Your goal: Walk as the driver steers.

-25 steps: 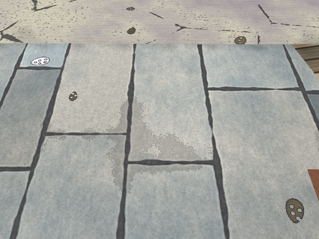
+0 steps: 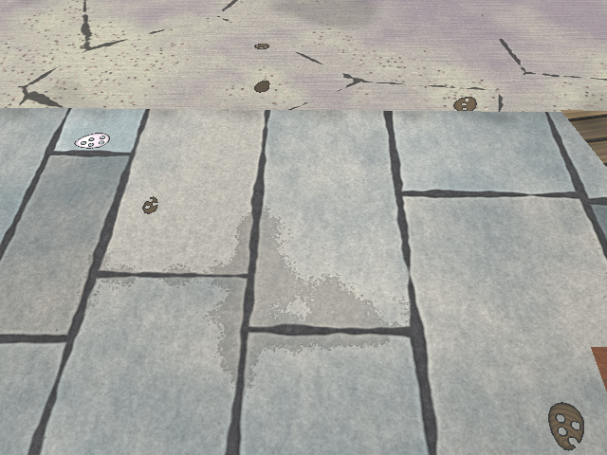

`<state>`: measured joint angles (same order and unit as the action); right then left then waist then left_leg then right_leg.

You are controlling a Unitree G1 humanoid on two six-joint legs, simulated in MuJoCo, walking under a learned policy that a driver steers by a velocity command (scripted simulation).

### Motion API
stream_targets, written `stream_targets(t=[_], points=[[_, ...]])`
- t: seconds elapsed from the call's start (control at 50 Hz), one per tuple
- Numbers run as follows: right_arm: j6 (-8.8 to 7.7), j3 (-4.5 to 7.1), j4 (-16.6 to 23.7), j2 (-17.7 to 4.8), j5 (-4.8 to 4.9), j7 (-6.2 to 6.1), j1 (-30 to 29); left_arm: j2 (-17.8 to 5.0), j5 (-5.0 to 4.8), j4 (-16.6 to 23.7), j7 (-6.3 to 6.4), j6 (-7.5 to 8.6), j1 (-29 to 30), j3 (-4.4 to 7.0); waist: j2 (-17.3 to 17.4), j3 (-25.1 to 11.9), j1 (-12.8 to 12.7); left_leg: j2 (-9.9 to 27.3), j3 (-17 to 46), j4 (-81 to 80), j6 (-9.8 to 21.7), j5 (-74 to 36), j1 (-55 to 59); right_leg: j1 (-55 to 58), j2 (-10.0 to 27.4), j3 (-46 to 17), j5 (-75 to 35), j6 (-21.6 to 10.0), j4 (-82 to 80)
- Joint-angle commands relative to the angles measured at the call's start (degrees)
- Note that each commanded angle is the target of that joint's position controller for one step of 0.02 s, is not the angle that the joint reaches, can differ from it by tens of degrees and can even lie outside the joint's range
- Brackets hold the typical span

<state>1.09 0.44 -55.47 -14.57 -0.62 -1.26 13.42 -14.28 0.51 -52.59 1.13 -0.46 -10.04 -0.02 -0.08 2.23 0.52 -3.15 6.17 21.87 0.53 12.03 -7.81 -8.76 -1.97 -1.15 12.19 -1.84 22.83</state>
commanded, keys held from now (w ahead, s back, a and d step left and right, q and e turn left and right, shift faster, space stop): no key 0.14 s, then w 0.86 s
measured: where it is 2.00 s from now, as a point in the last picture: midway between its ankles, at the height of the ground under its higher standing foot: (315, 328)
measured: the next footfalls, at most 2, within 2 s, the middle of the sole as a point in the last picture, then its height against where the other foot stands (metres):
right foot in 0.82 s outside the picture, level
left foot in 1.36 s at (278, 377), level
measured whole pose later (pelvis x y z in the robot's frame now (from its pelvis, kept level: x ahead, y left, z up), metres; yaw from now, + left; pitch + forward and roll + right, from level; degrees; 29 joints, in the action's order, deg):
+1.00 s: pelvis +0.32 -0.01 -0.01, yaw +0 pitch -1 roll -1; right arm -3.8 1.8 -58.3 -12.8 -1.9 0.8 16.0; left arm -13.0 0.9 -56.7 -0.5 4.5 -14.4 2.6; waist 1.7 3.4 0.9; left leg 2.3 0.6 66.4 4.8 16.6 -24.6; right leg -12.5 -4.6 6.3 10.4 -6.4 23.4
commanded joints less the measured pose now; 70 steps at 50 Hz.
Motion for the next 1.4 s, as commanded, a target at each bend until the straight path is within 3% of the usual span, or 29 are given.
stream_targets(t=[0.02,0.14,0.2,0.24,0.28,0.32,0.38,0.4,0.42,0.44,0.46,0.48,0.58,0.72,0.76,0.8,0.82,0.84,0.86,0.88,0.9,0.94,1.02,1.16,1.26,1.32,1.36,1.38,1.4], points=[[-0.61,0.94,0.05,-5.95,0.01,-0.29,0.45,-6.39,0.0,0.38,0.18,0.52,-0.56,1.35,0.71,-0.48,-0.42,5.62,4.92,-4.01,1.23,-5.5,-2.56,1.15,6.39,-6.43,-4.22,-1.7,-4.4],[-0.71,0.5,-3.37,-5.53,0.05,-0.5,0.78,-5.95,-0.03,-3.16,0.33,0.55,-1.91,1.04,0.23,-0.15,-0.35,5.94,4.75,-4.32,1.63,-5.03,-2.17,0.61,6.19,-6.43,-3.74,-1.5,-4.89],[-0.27,0.93,-3.99,-6.44,-0.34,-0.43,1.6,-7.82,0.25,-4.2,0.14,-0.03,-3.56,1.85,-1.19,0.34,-0.65,2.85,3.14,-1.29,3.64,16.7,-5.8,-1.53,4.38,-7.16,19.64,-3.32,-4.59],[-0.22,0.97,-3.01,-5.78,-0.91,0.04,0.09,-7.91,0.44,-4.52,-0.17,-0.36,-5.52,2.17,-2.68,4.95,-1.65,1.87,2.82,2.13,4.87,24.82,-12.67,-4.09,6.57,-12.19,31.31,-6.1,-6.6],[-1.16,0.33,-1.86,-2.79,-1.22,0.6,-1.49,-8.53,0.47,-5.86,-0.09,-0.01,-9.41,2.78,-6.6,5.06,-2.61,0.43,-2.06,9.77,4.1,16.59,-16.29,-0.66,12.62,-21.27,33.93,-9.53,-11.54],[-2.41,0.29,-1.2,-2.87,-1.4,1.06,-1.8,-9.49,0.53,-6.03,-0.13,0.56,-9.21,3.55,-7.41,4.02,-1.9,1.97,-5.8,14.94,3.4,9.63,-13.72,-2.52,17.0,-25.14,31.01,-11.51,-15.13],[-3.67,0.4,-3.78,-1.87,-0.67,1.47,6.22,-8.87,0.12,-4.07,-0.73,1.03,-2.46,3.87,-6.13,4.39,3.56,0.37,-7.96,3.89,5.14,9.23,3.04,-14.57,11.12,-15.6,27.44,-8.32,-10.31],[-4.01,0.78,-5.63,-2.77,-0.65,1.03,11.44,-7.61,0.19,-2.82,-0.8,1.29,0.05,3.74,-2.84,5.3,5.68,1.67,-3.87,-1.19,5.93,10.57,10.65,-21.56,7.5,-11.4,25.61,-6.59,-3.35],[-4.5,1.86,-6.89,-7.2,-1.11,0.34,17.84,-3.39,-0.1,-0.77,-1.19,1.98,2.49,2.63,8.83,3.78,7.89,13.16,14.49,-10.97,8.51,23.47,17.33,-30.21,1.05,-3.23,20.92,-3.69,12.41],[-4.36,3.34,-8.77,-11.98,-0.74,0.53,22.55,-3.12,0.76,1.34,-1.54,2.69,4.18,2.44,15.17,5.55,8.31,23.12,30.94,-17.68,13.01,32.03,17.74,-37.84,-1.67,2.7,18.82,-3.14,24.36],[-4.44,2.91,-7.94,-9.21,-0.96,0.56,18.77,-6.18,1.71,1.18,-1.75,3.08,4.66,3.11,7.08,8.64,5.5,23.57,29.57,-16.61,14.05,29.31,13.81,-38.67,2.2,-0.4,14.65,-3.61,31.19],[-4.94,2.45,-6.4,-7.09,-0.84,0.76,14.74,-5.32,1.38,0.12,-2.34,3.62,2.67,3.05,4.35,8.22,2.95,20.97,24.71,-16.31,12.95,23.89,12.0,-37.29,3.61,-1.06,10.3,-3.62,33.41],[-6.74,1.37,-6.58,-3.5,-0.27,0.64,14.88,-3.49,1.92,0.38,-3.71,3.47,3.59,2.89,4.85,4.3,0.83,14.3,7.69,-15.2,10.61,-8.73,12.64,-34.74,5.21,3.07,0.89,-0.61,34.53],[-6.67,1.09,-7.8,-4.71,-0.49,0.23,17.34,-1.58,0.74,7.19,-3.47,2.81,15.98,1.36,7.01,5.9,2.43,13.37,0.76,-14.09,10.02,-29.03,8.01,-24.21,2.25,8.03,-4.84,-1.42,14.86],[-6.79,1.21,-7.62,-5.54,-0.34,0.16,15.67,-3.18,0.64,6.67,-2.75,2.97,12.06,1.97,6.84,3.82,-0.18,14.27,-0.84,-9.24,8.77,-42.96,9.05,-16.57,0.32,8.42,-4.64,-3.64,11.92],[-6.54,1.55,-7.3,-6.66,-0.14,0.06,14.1,-5.61,0.54,2.33,-1.75,3.68,-1.76,3.4,5.5,-3.71,-6.27,13.29,-3.13,6.79,6.83,-54.04,9.7,-1.56,-2.3,8.38,-5.19,-5.81,7.57],[-6.51,1.46,-6.87,-6.55,-0.06,0.23,13.58,-7.47,1.09,-0.48,-1.03,4.14,-10.52,4.38,4.46,-8.1,-9.65,11.21,-4.25,18.68,6.03,-45.0,2.74,10.91,0.66,5.44,-4.56,-7.05,5.8],[-6.45,0.5,-5.04,-2.12,0.46,0.66,16.36,-12.97,2.54,-1.58,-0.42,4.39,-18.58,5.74,-4.51,-15.59,-9.98,6.37,-6.98,37.93,4.8,-18.26,-10.55,24.71,16.58,-14.28,7.65,-10.47,3.75],[-6.33,0.95,-5.39,-0.91,1.04,0.96,20.12,-13.97,1.68,-1.93,-1.2,3.7,-18.0,6.05,-12.21,-20.06,-6.96,-2.56,-4.42,54.86,4.15,16.85,-22.9,28.27,26.22,-40.9,10.22,-16.85,-6.71],[-6.08,1.92,-4.34,-4.44,-0.36,0.88,15.64,-11.55,0.06,-1.02,-1.6,3.61,-10.65,5.69,-5.78,-10.98,-4.24,2.02,-1.3,57.41,5.22,12.28,-27.51,19.86,23.87,-36.3,14.85,-15.97,-8.98],[-6.29,1.96,-3.05,-4.08,-0.72,1.26,10.76,-7.17,-0.27,0.14,-1.82,4.07,-5.28,4.63,-2.16,-4.06,-3.14,4.63,-2.07,54.87,5.43,7.08,-27.74,11.03,21.78,-27.6,12.88,-15.01,-10.49],[-5.77,1.98,-2.26,-2.18,-1.27,1.78,8.43,-3.11,0.25,-0.94,-1.72,5.25,-3.57,3.41,-1.37,0.89,0.13,7.83,-2.43,48.28,5.04,3.94,-23.0,0.28,16.66,-17.15,1.42,-12.1,-13.17],[-3.69,1.96,-1.45,-0.13,-1.74,2.76,6.8,-2.89,0.2,-3.85,-1.46,6.81,-8.82,3.02,-2.25,1.38,2.08,8.7,-4.92,41.97,3.24,1.51,-22.52,-2.34,13.66,-8.52,-9.92,-11.34,-15.3],[-3.65,1.25,5.12,0.7,-0.92,3.38,-11.63,-2.95,-0.08,-5.86,-1.15,6.71,-16.53,2.44,-2.54,4.03,-1.95,7.78,-9.85,20.8,1.01,-12.34,-27.6,2.72,10.54,-1.78,-21.41,-8.77,-16.29],[-4.06,1.11,7.93,0.01,-0.71,3.06,-18.15,-3.5,0.71,-7.79,-0.35,6.26,-21.09,2.34,-3.27,4.22,-3.88,5.59,-11.16,12.61,2.86,-11.09,-27.92,13.06,13.16,-1.59,-30.34,-8.93,-13.02],[-4.8,1.88,7.43,-1.47,-0.73,2.46,-13.78,-4.7,1.14,-7.91,0.13,6.02,-19.2,2.64,-4.23,1.72,-0.83,2.46,-12.11,9.17,5.63,-3.86,-19.99,16.47,14.19,-0.35,-47.56,-8.01,-4.99],[-5.72,3.35,2.52,-3.88,-1.22,1.46,1.79,-5.27,0.78,-7.74,-0.02,5.71,-17.56,2.73,-3.47,-6.18,5.74,0.73,-12.15,3.75,8.48,-5.43,-1.02,12.43,12.02,1.85,-50.33,-6.34,12.64],[-6.08,4.71,0.46,-8.22,-2.68,0.72,11.99,-3.7,0.12,-5.85,-0.22,5.94,-16.87,2.13,0.35,-12.88,9.19,11.71,-0.44,3.67,11.59,-1.41,14.39,0.35,9.71,3.36,-32.47,-5.43,28.47],[-5.64,6.05,0.02,-12.94,-3.19,0.88,14.75,2.06,-2.01,-5.17,-0.89,5.78,-24.02,1.27,13.45,-19.66,5.66,28.43,28.54,-1.23,20.62,0.47,29.06,-21.01,-1.67,6.07,13.01,-2.76,50.79]])
Over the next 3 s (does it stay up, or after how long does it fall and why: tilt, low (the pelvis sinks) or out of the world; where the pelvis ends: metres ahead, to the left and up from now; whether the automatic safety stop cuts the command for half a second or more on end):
stays up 1.40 -0.03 -0.02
